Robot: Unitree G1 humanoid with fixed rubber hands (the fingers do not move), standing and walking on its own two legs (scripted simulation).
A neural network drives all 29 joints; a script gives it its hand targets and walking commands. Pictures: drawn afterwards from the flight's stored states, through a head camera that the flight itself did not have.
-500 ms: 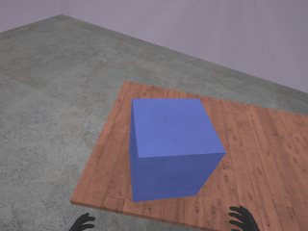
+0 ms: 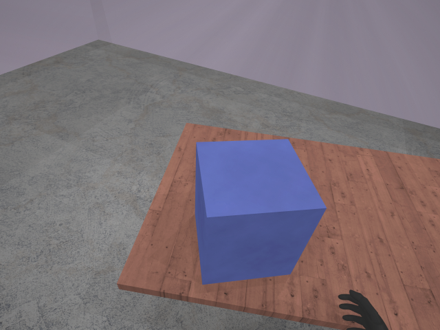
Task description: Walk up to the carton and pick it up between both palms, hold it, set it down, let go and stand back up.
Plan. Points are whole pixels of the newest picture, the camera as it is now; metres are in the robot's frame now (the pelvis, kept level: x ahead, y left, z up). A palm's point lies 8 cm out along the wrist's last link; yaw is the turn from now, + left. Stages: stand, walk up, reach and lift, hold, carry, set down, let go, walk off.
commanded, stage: stand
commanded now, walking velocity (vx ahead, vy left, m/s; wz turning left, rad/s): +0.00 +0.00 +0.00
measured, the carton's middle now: (245, 211) +0.40 -0.01 +0.00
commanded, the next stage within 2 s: none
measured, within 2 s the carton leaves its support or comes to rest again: neither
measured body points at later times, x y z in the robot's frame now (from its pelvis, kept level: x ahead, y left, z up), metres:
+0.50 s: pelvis -0.01 +0.00 +0.00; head -0.04 +0.01 +0.45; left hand +0.02 +0.28 -0.14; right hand +0.21 -0.26 -0.05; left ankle +0.02 +0.12 -0.74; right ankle +0.00 -0.11 -0.74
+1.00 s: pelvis -0.01 +0.00 +0.00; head -0.04 +0.01 +0.45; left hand +0.02 +0.28 -0.13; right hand +0.20 -0.26 -0.05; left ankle +0.02 +0.12 -0.74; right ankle +0.00 -0.11 -0.74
